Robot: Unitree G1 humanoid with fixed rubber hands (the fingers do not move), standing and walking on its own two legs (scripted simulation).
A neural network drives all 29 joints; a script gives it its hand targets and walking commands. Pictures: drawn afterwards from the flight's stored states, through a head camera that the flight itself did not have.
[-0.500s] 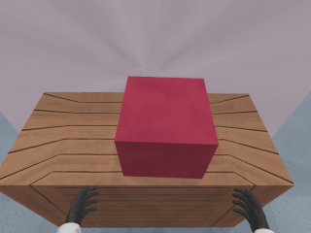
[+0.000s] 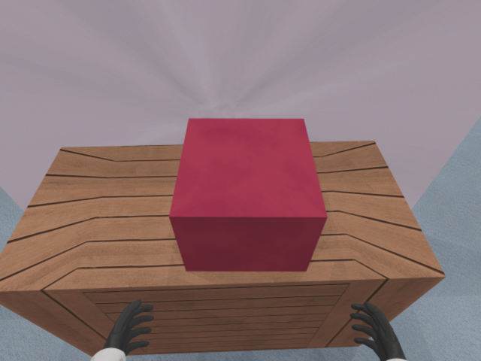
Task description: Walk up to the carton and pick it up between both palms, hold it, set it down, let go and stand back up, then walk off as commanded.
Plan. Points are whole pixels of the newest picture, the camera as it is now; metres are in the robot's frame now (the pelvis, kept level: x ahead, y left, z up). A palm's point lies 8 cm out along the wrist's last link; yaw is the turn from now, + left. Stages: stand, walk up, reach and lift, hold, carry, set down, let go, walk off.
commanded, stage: set down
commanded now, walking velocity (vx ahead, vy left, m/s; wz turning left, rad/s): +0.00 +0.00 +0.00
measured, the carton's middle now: (246, 193) +0.47 +0.02 -0.04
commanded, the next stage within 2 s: let go in 0.16 s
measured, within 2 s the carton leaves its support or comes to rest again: neither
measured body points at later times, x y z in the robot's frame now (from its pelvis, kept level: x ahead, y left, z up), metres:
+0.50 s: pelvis +0.00 +0.00 +0.00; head +0.00 +0.00 +0.45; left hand +0.17 +0.22 -0.09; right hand +0.16 -0.23 -0.09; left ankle +0.00 +0.13 -0.75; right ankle -0.04 -0.12 -0.75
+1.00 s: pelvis +0.00 +0.00 +0.00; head -0.02 +0.01 +0.44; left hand +0.11 +0.30 -0.10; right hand +0.11 -0.30 -0.10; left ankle +0.00 +0.13 -0.74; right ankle -0.04 -0.12 -0.75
